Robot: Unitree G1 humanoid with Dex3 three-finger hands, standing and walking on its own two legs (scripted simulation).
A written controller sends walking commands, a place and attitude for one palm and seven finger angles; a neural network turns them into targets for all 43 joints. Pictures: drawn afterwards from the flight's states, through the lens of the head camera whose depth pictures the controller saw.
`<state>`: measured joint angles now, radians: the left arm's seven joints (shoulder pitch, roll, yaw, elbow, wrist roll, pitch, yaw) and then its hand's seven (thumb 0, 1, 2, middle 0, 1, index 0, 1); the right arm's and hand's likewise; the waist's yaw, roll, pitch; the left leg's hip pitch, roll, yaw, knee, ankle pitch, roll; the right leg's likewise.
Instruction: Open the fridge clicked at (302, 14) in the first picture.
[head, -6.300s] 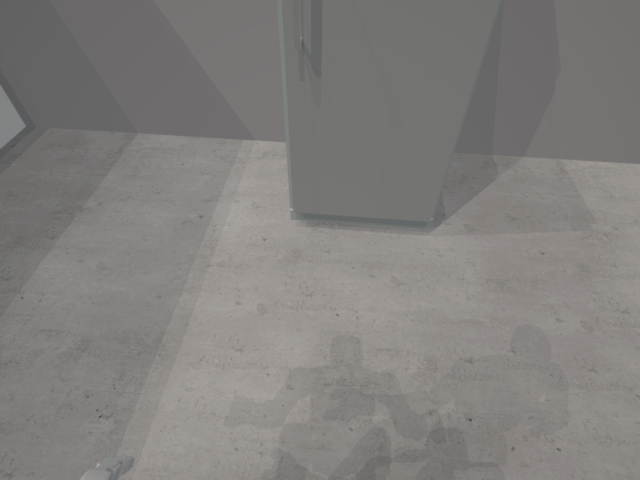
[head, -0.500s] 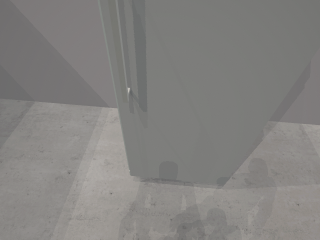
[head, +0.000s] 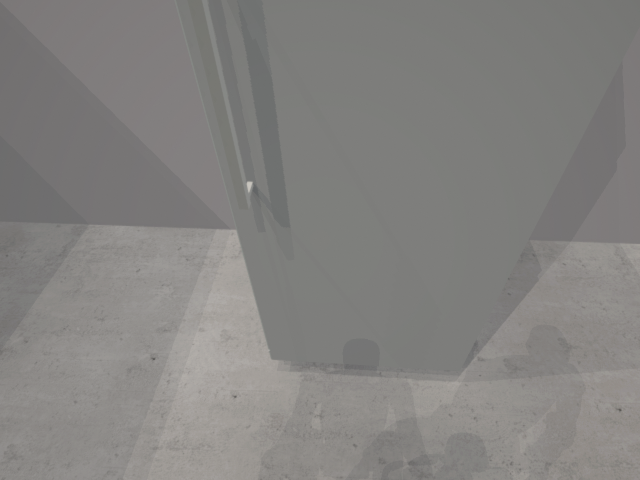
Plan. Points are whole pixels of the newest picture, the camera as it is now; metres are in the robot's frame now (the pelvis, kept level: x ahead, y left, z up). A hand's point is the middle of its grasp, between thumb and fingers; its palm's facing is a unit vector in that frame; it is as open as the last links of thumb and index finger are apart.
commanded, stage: look again from close up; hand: left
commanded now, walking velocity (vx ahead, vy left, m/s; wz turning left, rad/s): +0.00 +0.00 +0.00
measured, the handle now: (223, 88) +0.57 +0.17 +0.23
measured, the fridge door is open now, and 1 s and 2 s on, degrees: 0 0 0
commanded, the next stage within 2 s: shuffle to correct the standing spot in 0.70 s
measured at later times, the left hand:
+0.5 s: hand out of the picture +0.00 +0.13 -0.17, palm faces +0.03 -0.98 -0.19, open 7.4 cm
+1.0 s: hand out of the picture +0.00 +0.14 -0.18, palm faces +0.08 -0.98 -0.17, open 7.4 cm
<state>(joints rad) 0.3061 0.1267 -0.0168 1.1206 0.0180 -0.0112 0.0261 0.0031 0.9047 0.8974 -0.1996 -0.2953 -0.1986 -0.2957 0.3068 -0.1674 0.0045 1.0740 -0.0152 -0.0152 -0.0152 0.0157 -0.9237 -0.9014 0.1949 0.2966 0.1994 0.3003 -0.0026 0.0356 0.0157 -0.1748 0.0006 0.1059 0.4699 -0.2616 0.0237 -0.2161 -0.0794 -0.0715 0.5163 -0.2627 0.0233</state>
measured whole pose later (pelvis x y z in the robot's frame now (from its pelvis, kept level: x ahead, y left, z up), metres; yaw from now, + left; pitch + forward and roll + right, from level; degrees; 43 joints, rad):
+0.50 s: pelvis +0.00 -0.03 +0.00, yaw +0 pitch -1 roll +1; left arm 0.29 0.14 0.00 1.12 0.02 -0.02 0.02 0.01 0.91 0.90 -0.20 -0.30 -0.20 -0.30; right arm 0.29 -0.13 0.01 1.13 -0.01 -0.01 -0.02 0.00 -0.91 -0.90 0.19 0.30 0.20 0.30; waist 0.00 0.00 0.04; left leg -0.17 0.05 0.08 0.44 -0.24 -0.03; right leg -0.21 -0.03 -0.10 0.48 -0.25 -0.03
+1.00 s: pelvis +0.02 -0.03 +0.00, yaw +2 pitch -1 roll -1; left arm 0.32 0.14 0.02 1.09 0.02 -0.01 0.02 0.00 0.91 0.90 -0.20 -0.30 -0.20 -0.30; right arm 0.32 -0.14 0.00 1.12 -0.03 0.01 -0.01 0.01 -0.91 -0.90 0.19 0.30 0.20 0.30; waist 0.02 0.01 0.02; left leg -0.21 0.06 0.06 0.55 -0.33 -0.01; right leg -0.20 -0.02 -0.12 0.50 -0.29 -0.03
